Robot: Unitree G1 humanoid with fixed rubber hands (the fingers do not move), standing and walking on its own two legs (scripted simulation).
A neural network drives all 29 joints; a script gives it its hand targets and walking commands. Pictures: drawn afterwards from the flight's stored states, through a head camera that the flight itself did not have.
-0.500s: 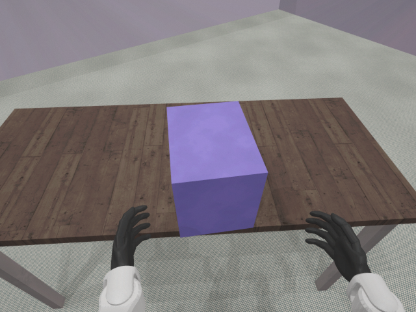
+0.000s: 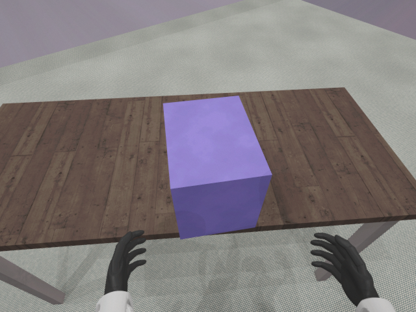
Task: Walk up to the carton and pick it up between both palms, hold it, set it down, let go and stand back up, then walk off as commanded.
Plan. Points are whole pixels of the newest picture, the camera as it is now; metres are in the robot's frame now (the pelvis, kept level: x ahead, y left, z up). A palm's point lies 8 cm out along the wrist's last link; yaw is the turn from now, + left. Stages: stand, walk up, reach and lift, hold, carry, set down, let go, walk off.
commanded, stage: set down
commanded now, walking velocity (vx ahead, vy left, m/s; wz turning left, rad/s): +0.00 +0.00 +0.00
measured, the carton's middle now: (209, 166) +0.43 +0.04 +0.01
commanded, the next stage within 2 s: let go in 1.56 s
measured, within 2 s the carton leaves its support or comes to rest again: neither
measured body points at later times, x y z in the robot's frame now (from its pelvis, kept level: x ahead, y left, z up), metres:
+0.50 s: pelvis +0.00 +0.00 +0.00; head +0.00 +0.01 +0.45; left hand +0.17 +0.21 -0.03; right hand +0.19 -0.22 -0.02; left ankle +0.01 +0.13 -0.75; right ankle -0.02 -0.09 -0.75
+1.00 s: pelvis +0.00 +0.01 +0.00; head +0.01 +0.03 +0.45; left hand +0.17 +0.23 -0.06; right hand +0.18 -0.21 -0.05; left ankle +0.01 +0.13 -0.75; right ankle -0.02 -0.09 -0.75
